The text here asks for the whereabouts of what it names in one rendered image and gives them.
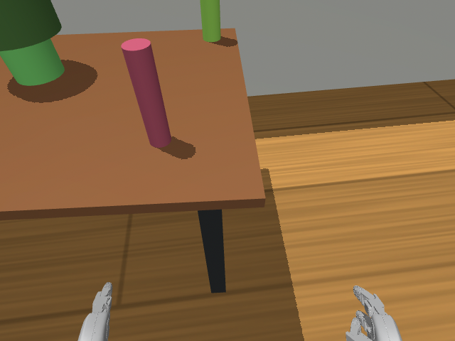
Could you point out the table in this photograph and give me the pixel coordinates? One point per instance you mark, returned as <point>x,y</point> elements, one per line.
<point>77,146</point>

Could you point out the right robot hand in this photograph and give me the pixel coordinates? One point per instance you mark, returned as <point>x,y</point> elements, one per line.
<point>378,324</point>

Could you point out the left robot hand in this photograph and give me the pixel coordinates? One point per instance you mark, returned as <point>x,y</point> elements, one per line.
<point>96,325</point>

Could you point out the potted plant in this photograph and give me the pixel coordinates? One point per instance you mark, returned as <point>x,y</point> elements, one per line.
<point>26,29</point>

